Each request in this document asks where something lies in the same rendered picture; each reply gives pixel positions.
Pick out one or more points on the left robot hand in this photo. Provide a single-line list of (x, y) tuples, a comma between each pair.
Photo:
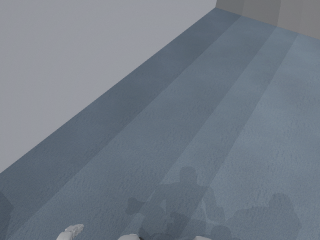
[(70, 232)]

